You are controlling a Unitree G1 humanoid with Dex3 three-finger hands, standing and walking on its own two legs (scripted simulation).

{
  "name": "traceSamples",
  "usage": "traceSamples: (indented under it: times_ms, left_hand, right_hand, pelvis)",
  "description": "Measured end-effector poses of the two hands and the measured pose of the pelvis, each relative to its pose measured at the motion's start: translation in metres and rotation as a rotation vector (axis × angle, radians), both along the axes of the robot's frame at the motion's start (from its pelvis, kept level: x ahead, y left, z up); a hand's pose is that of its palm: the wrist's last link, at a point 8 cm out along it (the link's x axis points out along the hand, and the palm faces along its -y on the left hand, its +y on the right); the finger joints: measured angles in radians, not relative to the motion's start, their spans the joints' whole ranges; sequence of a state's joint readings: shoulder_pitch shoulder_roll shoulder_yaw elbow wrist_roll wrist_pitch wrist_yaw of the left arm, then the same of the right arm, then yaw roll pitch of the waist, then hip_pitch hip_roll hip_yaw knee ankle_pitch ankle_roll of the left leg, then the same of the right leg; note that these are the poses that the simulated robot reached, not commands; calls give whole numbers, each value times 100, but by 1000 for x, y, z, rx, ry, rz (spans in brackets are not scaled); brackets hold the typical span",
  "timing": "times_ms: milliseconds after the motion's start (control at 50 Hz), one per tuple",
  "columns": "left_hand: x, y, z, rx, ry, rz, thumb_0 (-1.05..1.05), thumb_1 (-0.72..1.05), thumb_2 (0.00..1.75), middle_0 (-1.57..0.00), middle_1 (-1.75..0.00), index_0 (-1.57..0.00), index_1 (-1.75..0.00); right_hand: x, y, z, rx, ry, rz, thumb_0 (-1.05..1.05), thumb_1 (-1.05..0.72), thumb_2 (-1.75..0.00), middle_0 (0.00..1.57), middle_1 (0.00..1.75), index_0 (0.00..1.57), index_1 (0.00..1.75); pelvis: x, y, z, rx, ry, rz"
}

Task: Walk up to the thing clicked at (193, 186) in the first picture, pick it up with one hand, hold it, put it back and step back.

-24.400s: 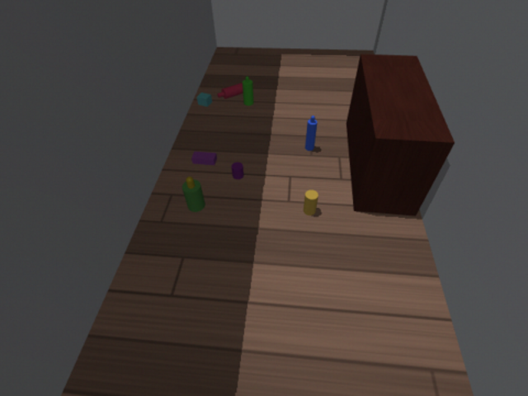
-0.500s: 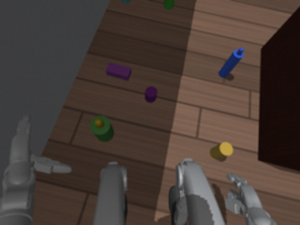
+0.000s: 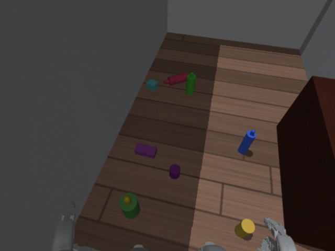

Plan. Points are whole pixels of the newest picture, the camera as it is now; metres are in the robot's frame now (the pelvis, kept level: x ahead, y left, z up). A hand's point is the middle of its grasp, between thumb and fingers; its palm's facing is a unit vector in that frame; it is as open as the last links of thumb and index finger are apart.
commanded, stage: home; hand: left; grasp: from the side
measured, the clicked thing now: (129, 204) +0.43 +0.20 -0.59
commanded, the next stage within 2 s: stand in 1.74 s
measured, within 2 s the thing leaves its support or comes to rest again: neither
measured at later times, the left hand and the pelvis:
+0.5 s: hand (92, 247) +0.17 +0.18 -0.03, palm faces +0.12 -0.95 -0.30, open 17.3 cm; pelvis +0.01 -0.01 +0.03, yaw +1 degrees
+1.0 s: hand (98, 246) +0.17 +0.17 -0.03, palm faces +0.11 -0.95 -0.30, open 17.2 cm; pelvis +0.01 -0.02 +0.03, yaw +1 degrees
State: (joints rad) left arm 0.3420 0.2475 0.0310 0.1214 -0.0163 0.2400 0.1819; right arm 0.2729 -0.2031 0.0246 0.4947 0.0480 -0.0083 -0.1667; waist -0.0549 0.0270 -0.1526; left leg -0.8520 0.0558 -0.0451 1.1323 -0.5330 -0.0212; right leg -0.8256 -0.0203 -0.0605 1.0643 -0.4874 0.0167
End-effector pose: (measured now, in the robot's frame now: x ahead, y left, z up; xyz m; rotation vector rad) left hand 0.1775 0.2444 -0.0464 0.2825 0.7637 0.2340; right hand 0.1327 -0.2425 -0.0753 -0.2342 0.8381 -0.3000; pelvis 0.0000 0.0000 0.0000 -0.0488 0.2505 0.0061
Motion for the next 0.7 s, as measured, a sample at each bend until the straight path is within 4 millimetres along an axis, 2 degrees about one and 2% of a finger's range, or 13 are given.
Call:
traceSamples:
  times_ms: [100,200,380,700]
  left_hand:
    - [-10,-8,32,-9,-36,-7,-1,-51,8,-6,-6,-6,-5]
    - [-18,-12,49,-21,-62,-4,-1,-52,7,-6,-5,-6,-5]
    - [-26,-14,47,-29,-29,9,-1,-52,7,-6,-5,-6,-5]
    - [-20,-27,48,-34,-23,-1,-1,-51,8,-6,-6,-6,-5]
  right_hand:
    - [12,7,20,6,-74,6,1,-90,-90,21,30,21,30]
    - [27,13,33,12,-137,34,1,-89,-90,21,30,21,30]
    - [40,12,41,5,-172,85,1,-89,-90,21,30,21,30]
    - [25,-6,33,1,-122,56,1,-90,-90,21,30,21,30]
  pelvis:
    - [8,2,15,3,-50,2]
    - [12,2,22,6,-85,7]
    - [10,-3,26,13,-105,15]
    - [13,-13,29,21,-112,13]
